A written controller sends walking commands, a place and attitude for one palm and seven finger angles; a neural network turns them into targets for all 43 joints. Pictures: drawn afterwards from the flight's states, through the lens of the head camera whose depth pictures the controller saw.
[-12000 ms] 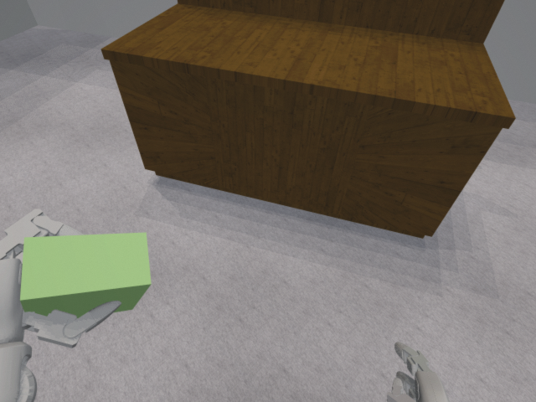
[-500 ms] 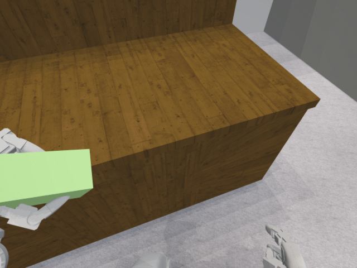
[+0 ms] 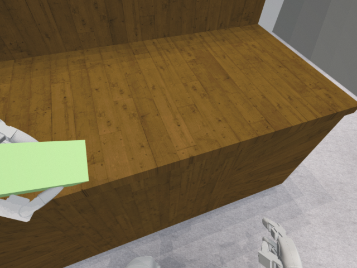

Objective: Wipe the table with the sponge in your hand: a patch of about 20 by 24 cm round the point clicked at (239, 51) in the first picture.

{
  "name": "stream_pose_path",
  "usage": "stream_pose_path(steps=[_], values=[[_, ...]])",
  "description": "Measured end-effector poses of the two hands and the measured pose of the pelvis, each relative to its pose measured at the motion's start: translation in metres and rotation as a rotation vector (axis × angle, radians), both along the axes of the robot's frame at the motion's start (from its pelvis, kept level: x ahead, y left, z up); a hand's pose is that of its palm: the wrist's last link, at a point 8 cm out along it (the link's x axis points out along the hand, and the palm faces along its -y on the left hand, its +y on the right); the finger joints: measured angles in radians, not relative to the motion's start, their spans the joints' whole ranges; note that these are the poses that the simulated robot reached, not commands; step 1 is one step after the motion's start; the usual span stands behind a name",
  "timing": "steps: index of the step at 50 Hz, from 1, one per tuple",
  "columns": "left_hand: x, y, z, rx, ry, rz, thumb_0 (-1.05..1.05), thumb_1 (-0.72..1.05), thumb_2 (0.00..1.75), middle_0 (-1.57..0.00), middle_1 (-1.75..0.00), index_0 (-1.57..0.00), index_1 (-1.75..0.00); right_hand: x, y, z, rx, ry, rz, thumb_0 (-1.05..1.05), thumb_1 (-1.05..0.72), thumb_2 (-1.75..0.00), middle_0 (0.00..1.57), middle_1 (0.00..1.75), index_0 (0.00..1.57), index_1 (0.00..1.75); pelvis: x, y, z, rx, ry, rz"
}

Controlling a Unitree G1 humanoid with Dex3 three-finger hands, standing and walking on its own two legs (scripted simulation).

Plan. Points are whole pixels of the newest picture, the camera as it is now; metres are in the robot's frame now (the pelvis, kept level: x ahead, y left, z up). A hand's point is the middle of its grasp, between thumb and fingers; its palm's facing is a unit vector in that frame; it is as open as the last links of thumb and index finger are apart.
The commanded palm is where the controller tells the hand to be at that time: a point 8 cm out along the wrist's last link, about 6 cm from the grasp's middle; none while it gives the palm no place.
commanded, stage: shuffle to correct the standing spot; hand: left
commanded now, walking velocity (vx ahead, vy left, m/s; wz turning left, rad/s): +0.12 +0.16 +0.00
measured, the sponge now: (51, 168) +0.22 +0.22 +0.18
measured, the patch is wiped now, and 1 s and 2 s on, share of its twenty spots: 0.00 0.00 0.00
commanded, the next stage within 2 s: come to a stop and stand still in 0.56 s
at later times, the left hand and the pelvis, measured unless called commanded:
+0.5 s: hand out of the picture +0.24 +0.37 +0.19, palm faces +0.45 -0.81 -0.38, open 9.8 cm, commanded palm +0.18 +0.40 +0.21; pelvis +0.02 +0.12 +0.01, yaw +0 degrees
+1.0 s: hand out of the picture +0.27 +0.38 +0.20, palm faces +0.35 -0.86 -0.36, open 9.8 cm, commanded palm +0.21 +0.43 +0.21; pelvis +0.05 +0.15 +0.04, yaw +0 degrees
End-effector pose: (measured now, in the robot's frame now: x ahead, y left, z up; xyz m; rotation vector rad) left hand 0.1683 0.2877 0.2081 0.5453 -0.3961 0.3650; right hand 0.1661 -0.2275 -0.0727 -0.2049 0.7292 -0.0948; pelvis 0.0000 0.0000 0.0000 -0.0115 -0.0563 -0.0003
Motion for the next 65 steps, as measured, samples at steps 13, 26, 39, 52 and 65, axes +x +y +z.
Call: stream_pose_path(steps=[13,26,39,52,65], values=[[0.009,0.035,0.014,-0.029,0.054,-0.033,0.0,-0.47,1.03,-0.78,-1.34,-0.77,-1.34,0.016,0.06,0.016,0.024,-0.037,0.047,0.01,-0.9,-0.9,0.21,0.3,0.2,0.3,0.009,0.052,0.016,-0.007,0.026,0.012],[0.027,0.122,-0.005,-0.074,0.033,0.033,0.0,-0.47,1.03,-0.78,-1.35,-0.77,-1.34,0.012,0.113,0.012,-0.032,-0.032,-0.061,0.02,-0.9,-0.9,0.2,0.3,0.2,0.3,0.02,0.121,0.009,0.028,-0.008,0.006],[0.044,0.155,0.006,-0.106,0.049,0.016,0.0,-0.47,1.03,-0.78,-1.35,-0.77,-1.35,0.034,0.175,0.018,0.015,-0.001,0.01,0.02,-0.9,-0.9,0.21,0.3,0.2,0.3,0.045,0.154,0.023,0.004,0.014,-0.01],[0.056,0.136,0.005,-0.128,0.147,-0.029,-0.01,-0.47,1.03,-0.78,-1.35,-0.77,-1.35,0.064,0.161,0.047,-0.015,-0.07,0.018,0.01,-0.9,-0.9,0.21,0.3,0.2,0.3,0.049,0.147,0.036,-0.01,0.047,-0.009],[0.055,0.132,-0.012,-0.144,0.154,-0.081,-0.01,-0.47,1.03,-0.78,-1.35,-0.77,-1.35,0.032,0.135,0.043,-0.038,-0.062,-0.006,0.01,-0.9,-0.9,0.2,0.3,0.2,0.3,0.039,0.148,0.032,-0.006,0.042,-0.019]])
